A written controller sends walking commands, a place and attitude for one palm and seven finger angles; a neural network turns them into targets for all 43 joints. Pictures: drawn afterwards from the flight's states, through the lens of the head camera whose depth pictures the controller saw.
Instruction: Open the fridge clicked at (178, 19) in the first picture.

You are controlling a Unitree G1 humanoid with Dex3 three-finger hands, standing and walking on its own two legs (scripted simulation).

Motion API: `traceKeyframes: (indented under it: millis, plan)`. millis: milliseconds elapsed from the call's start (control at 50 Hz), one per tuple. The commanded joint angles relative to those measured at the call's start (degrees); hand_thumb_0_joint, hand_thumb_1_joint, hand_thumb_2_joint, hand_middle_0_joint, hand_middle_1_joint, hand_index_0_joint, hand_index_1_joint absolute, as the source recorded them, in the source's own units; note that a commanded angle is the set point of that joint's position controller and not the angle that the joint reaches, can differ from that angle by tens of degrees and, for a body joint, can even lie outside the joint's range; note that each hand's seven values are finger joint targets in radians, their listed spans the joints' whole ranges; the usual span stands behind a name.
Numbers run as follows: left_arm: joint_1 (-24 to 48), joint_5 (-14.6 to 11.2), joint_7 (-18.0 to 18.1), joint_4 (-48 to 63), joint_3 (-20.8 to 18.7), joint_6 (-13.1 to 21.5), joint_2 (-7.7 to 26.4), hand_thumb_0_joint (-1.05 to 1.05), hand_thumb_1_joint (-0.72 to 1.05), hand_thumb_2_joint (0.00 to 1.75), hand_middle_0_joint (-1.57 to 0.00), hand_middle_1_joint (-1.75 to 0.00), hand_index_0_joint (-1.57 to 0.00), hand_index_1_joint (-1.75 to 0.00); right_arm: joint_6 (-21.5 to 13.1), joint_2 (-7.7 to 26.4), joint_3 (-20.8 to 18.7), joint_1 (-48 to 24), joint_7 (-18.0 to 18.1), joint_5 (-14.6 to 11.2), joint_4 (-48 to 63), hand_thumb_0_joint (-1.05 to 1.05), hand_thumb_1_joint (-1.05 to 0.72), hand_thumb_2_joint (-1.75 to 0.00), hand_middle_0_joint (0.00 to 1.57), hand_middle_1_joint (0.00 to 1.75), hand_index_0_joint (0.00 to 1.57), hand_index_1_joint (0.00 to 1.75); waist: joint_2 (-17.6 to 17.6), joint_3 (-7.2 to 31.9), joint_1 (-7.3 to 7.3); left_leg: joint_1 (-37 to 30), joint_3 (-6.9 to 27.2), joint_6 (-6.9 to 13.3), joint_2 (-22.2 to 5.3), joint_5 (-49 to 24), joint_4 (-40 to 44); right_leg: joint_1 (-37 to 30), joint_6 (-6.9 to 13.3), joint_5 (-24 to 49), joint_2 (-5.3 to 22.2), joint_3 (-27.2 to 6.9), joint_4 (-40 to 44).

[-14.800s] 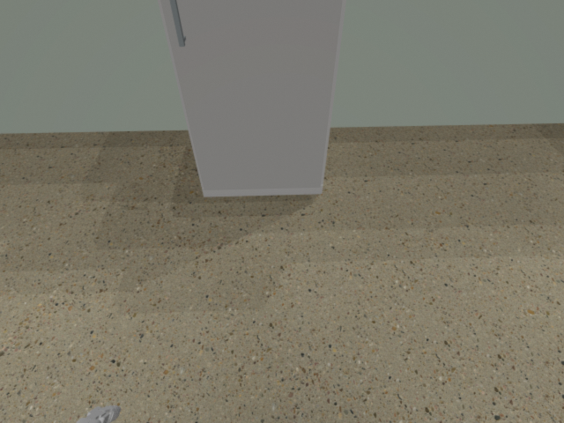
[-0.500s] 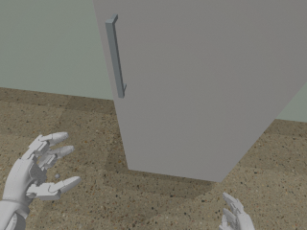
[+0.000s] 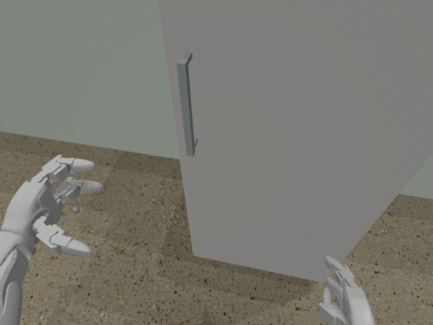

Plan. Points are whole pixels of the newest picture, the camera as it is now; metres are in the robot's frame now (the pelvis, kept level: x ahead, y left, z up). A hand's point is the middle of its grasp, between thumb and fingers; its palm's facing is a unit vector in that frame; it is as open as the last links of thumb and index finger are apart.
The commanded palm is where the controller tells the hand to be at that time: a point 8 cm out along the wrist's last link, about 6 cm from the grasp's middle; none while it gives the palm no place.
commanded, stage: raise the hand to about handle height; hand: left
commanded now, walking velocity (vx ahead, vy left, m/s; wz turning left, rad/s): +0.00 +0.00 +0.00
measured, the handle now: (189, 109) +0.50 +0.11 +0.15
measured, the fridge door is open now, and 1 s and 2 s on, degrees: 0 0 0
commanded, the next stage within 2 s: move the hooked fingers beside the handle in 0.76 s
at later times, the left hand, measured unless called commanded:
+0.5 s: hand (78, 179) +0.28 +0.25 +0.16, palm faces -0.07 -1.00 -0.07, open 13.9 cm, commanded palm +0.25 +0.30 +0.17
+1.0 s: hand (79, 177) +0.29 +0.25 +0.16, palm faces -0.04 -1.00 -0.06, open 13.9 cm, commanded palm +0.26 +0.30 +0.17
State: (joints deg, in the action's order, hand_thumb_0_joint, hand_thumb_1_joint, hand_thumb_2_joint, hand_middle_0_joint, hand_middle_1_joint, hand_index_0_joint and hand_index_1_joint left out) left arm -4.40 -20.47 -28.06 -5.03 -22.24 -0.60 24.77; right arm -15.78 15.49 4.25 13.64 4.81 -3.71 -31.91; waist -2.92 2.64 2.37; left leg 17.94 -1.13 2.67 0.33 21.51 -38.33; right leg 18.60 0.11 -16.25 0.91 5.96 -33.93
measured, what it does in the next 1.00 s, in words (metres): stands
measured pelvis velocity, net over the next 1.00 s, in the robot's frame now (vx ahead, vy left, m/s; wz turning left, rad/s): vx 0.00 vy -0.02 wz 0.00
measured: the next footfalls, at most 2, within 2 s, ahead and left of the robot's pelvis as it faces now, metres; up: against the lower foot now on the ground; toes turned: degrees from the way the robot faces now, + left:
none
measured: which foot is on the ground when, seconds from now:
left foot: down 0.00-1.00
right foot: down 0.00-1.00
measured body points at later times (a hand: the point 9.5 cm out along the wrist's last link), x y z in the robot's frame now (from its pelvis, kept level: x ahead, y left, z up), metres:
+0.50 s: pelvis +0.00 -0.01 +0.01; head +0.00 -0.02 +0.46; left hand +0.28 +0.31 +0.17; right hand +0.18 -0.25 -0.06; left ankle -0.01 +0.08 -0.72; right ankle +0.02 -0.12 -0.72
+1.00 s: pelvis +0.00 -0.02 +0.01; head +0.00 -0.03 +0.46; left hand +0.28 +0.31 +0.17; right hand +0.18 -0.25 -0.06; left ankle -0.01 +0.08 -0.72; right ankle +0.02 -0.12 -0.72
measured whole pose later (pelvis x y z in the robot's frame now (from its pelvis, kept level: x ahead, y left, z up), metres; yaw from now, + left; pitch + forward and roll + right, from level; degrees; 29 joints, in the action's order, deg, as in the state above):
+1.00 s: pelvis +0.00 -0.02 +0.01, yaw +0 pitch -1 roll -1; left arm 8.1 -19.8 -31.1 -14.9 -24.8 -3.8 27.1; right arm -12.6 15.9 4.5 13.9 5.7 -4.3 -33.8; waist -3.2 0.8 2.4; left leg 12.6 -1.0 1.5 0.0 18.1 -31.2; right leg 14.0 1.2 -13.9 0.3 6.0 -28.4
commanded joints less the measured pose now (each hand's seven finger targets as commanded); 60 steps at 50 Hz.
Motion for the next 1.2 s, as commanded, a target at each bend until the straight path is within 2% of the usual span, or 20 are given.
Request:
traceKeyframes:
  millis: [0, 80, 180, 220, 280, 360, 380, 400, 480, 540, 600, 680, 800, 860, 880, 900, 940, 1040, 1100, 1180]
  plan:
    - [19.5, -1.0, -0.7, 17.1, -8.5, 2.9, 18.1, 0.0, -0.5, 0.3, -0.3, -1.2, -0.3, -1.2, -2.9, 7.1, -2.8, -5.4, 1.1, -0.1, 9.0, 0.0, -0.9, -0.9, 0.2, 0.3, 0.2, 0.3, -3.9, 11.2, -0.05, -5.6, 4.5, -1.5, -0.7, -16.4, 8.9, -6.3, 1.5, 10.2, -1.5, -2.4, 4.8]
    - [19.4, -2.2, 0.1, 13.6, -13.2, 5.6, 20.9, 0.0, -0.5, 0.3, -0.3, -1.2, -0.3, -1.2, -3.0, 6.7, -2.4, -4.9, 1.3, 0.2, 7.3, 0.0, -0.9, -0.9, 0.2, 0.3, 0.2, 0.3, -1.5, 11.4, 0.46, -7.1, 4.3, -1.8, -0.8, -19.4, 9.7, -8.8, 1.6, 13.2, -1.9, -2.2, 6.1]
    - [21.8, -1.8, -2.8, 1.5, -8.7, 0.9, 17.3, 0.0, -0.5, 0.3, -0.3, -1.2, -0.3, -1.2, -1.7, 7.4, -2.4, -5.0, 1.5, -0.8, 5.8, 0.0, -0.9, -0.9, 0.2, 0.3, 0.2, 0.3, -3.2, 4.0, -0.47, -5.0, 3.6, -1.6, -0.6, -15.4, 11.5, -6.3, 1.6, 10.8, -1.2, -2.6, 8.2]
    - [24.9, -1.3, -4.0, 0.7, -7.4, -1.5, 18.0, 0.0, -0.5, 0.3, -0.3, -1.2, -0.3, -1.2, -1.3, 7.9, -2.5, -5.1, 1.5, -1.1, 6.4, 0.0, -0.9, -0.9, 0.2, 0.3, 0.2, 0.3, -3.3, 5.4, -0.71, -5.5, 3.8, -1.5, -0.5, -15.8, 11.7, -6.7, 1.5, 11.5, -0.9, -2.8, 8.2]
    - [23.7, -1.2, -5.5, 0.5, -7.2, -2.9, 18.2, 0.0, -0.5, 0.3, -0.3, -1.2, -0.3, -1.2, -1.0, 8.0, -2.6, -5.4, 1.0, -0.9, 7.4, 0.0, -0.9, -0.9, 0.2, 0.3, 0.2, 0.3, 1.2, 8.3, -0.32, -6.0, 3.7, -1.0, -0.5, -18.7, 10.6, -8.4, 1.4, 14.6, -0.8, -3.3, 7.6]
    - [23.3, -2.2, -5.3, 4.9, -10.4, -0.1, 20.1, 0.0, -0.5, 0.3, -0.3, -1.2, -0.3, -1.2, -1.1, 7.6, -2.9, -6.1, 0.3, -0.8, 8.2, 0.0, -0.9, -0.9, 0.2, 0.3, 0.2, 0.3, 0.3, 11.2, 0.19, -7.2, 3.4, -1.0, -0.1, -19.7, 10.3, -9.1, 1.3, 15.4, -0.9, -3.1, 7.0]
    - [22.1, -2.6, -4.9, 4.5, -12.7, 0.5, 22.1, 0.0, -0.5, 0.3, -0.3, -1.2, -0.3, -1.2, -1.1, 7.6, -2.9, -6.0, 0.1, -0.4, 8.1, 0.0, -0.9, -0.9, 0.2, 0.3, 0.2, 0.3, 2.1, 10.9, 0.92, -6.3, 3.2, -1.0, -0.2, -19.7, 10.2, -10.0, 1.4, 15.4, -1.0, -3.5, 7.3]
    - [23.1, -2.9, -4.5, 6.3, -13.0, 1.3, 21.7, 0.0, -0.5, 0.3, -0.3, -1.2, -0.3, -1.2, -1.2, 7.5, -2.9, -6.3, 0.0, -0.5, 8.2, 0.0, -0.9, -0.9, 0.2, 0.3, 0.2, 0.3, -0.1, 11.9, 0.84, -6.8, 3.0, -1.0, 0.0, -20.0, 10.4, -10.5, 1.4, 15.9, -0.9, -3.5, 7.1]
    - [22.7, -2.1, -2.1, 7.5, -14.2, 2.1, 22.5, 0.0, -0.5, 0.3, -0.3, -1.2, -0.3, -1.2, -1.3, 7.2, -3.1, -5.6, 0.2, -0.3, 8.0, 0.0, -0.9, -0.9, 0.2, 0.3, 0.2, 0.3, -3.0, 10.3, 1.24, -7.8, 2.6, -1.2, -0.3, -20.8, 11.2, -10.0, 1.6, 16.0, -1.0, -3.0, 7.6]
    - [23.6, -1.1, -1.6, 6.9, -11.3, 1.0, 19.8, 0.0, -0.5, 0.3, -0.3, -1.2, -0.3, -1.2, -1.2, 7.0, -3.0, -5.4, 0.6, -0.7, 8.0, 0.0, -0.9, -0.9, 0.2, 0.3, 0.2, 0.3, -5.8, 8.5, 0.37, -7.9, 2.5, -1.4, -0.3, -19.6, 12.0, -8.7, 1.6, 14.9, -0.9, -2.7, 7.9]
    - [23.4, -1.1, -2.5, 4.1, -9.2, -0.6, 17.9, 0.0, -0.5, 0.3, -0.3, -1.2, -0.3, -1.2, -0.7, 7.4, -3.1, -5.0, 0.9, -0.9, 7.4, 0.0, -0.9, -0.9, 0.2, 0.3, 0.2, 0.3, -2.3, 6.8, -0.51, -7.2, 2.3, -1.0, -0.5, -17.9, 12.0, -8.1, 1.2, 14.5, -0.9, -3.2, 8.7]
    - [25.2, -1.0, -3.2, 4.5, -8.7, -0.9, 18.8, 0.0, -0.5, 0.3, -0.3, -1.2, -0.3, -1.2, -0.5, 7.6, -3.0, -5.7, 1.2, -1.0, 7.6, 0.0, -0.9, -0.9, 0.2, 0.3, 0.2, 0.3, -0.7, 7.0, -0.55, -7.4, 2.8, -0.8, -0.3, -15.7, 11.9, -7.7, 1.2, 11.3, -1.0, -3.4, 9.2]
    - [24.7, -1.7, -3.1, 5.5, -11.6, 1.2, 20.6, 0.0, -0.5, 0.3, -0.3, -1.2, -0.3, -1.2, -0.8, 7.1, -2.8, -6.0, 1.1, -0.6, 7.6, 0.0, -0.9, -0.9, 0.2, 0.3, 0.2, 0.3, -1.0, 10.5, -0.02, -8.0, 2.6, -0.8, 0.0, -17.9, 11.6, -10.1, 1.1, 14.4, -0.9, -3.6, 8.5]
    - [26.7, -1.4, -3.1, 3.5, -8.7, 1.0, 18.0, 0.0, -0.5, 0.3, -0.3, -1.2, -0.3, -1.2, -0.7, 7.2, -2.6, -6.0, 1.3, -0.9, 7.1, 0.0, -0.9, -0.9, 0.2, 0.3, 0.2, 0.3, -2.4, 7.3, -0.94, -7.4, 2.7, -1.1, -0.1, -15.9, 12.1, -7.6, 1.1, 12.4, -1.0, -3.0, 8.8]
    - [27.1, -1.3, -3.1, 2.3, -7.7, 0.6, 17.5, 0.0, -0.5, 0.3, -0.3, -1.2, -0.3, -1.2, -0.5, 7.1, -2.6, -5.7, 1.3, -0.9, 6.9, 0.0, -0.9, -0.9, 0.2, 0.3, 0.2, 0.3, -0.7, 6.0, -0.88, -7.2, 2.8, -1.0, -0.4, -15.5, 12.1, -6.9, 1.2, 11.8, -1.1, -3.4, 9.2]
    - [29.6, -1.0, -3.0, 2.0, -7.2, 0.4, 17.8, 0.0, -0.5, 0.3, -0.3, -1.2, -0.3, -1.2, -0.4, 7.5, -2.6, -5.6, 1.4, -1.1, 6.7, 0.0, -0.9, -0.9, 0.2, 0.3, 0.2, 0.3, -2.6, 5.8, -1.39, -6.9, 2.8, -1.0, -0.3, -14.3, 12.4, -6.4, 1.1, 10.3, -1.1, -3.4, 9.3]
    - [31.7, -0.4, -2.6, 0.7, -6.0, 0.1, 17.3, 0.0, -0.5, 0.3, -0.3, -1.2, -0.3, -1.2, -0.3, 7.6, -2.8, -5.1, 1.9, -1.1, 6.6, 0.0, -0.9, -0.9, 0.2, 0.3, 0.2, 0.3, -1.4, 6.2, -1.93, -7.4, 3.2, -0.9, -0.4, -13.8, 12.4, -5.7, 1.1, 9.4, -1.1, -3.0, 9.2]
    - [36.9, 0.7, -1.6, 1.5, -4.9, 1.2, 17.6, 0.0, -0.5, 0.3, -0.3, -1.2, -0.3, -1.2, -0.1, 7.3, -2.7, -5.2, 2.1, -0.9, 6.8, 0.0, -0.9, -0.9, 0.2, 0.3, 0.2, 0.3, -2.7, 10.3, -1.9, -8.5, 3.2, -0.9, -0.2, -14.8, 12.1, -7.2, 1.3, 10.1, -0.9, -3.3, 8.6]
    - [37.1, 0.5, -0.9, -1.0, -7.2, 2.4, 19.6, 0.0, -0.5, 0.3, -0.3, -1.2, -0.3, -1.2, 0.1, 7.4, -2.7, -4.8, 2.0, -0.8, 6.4, 0.0, -0.9, -0.9, 0.2, 0.3, 0.2, 0.3, -0.9, 11.5, -1.45, -7.8, 3.0, -0.9, -0.2, -16.4, 11.9, -9.0, 1.4, 12.2, -0.8, -3.6, 8.4]
    - [35.2, 0.9, -0.4, -4.7, -7.4, 1.9, 19.4, 0.0, -0.5, 0.3, -0.3, -1.2, -0.3, -1.2, 0.6, 7.6, -2.9, -4.2, 1.6, -0.7, 6.2, 0.0, -0.9, -0.9, 0.2, 0.3, 0.2, 0.3, -0.7, 10.9, -0.61, -6.9, 2.7, -1.2, -0.4, -19.3, 12.0, -9.9, 1.6, 15.5, -0.6, -3.1, 7.7]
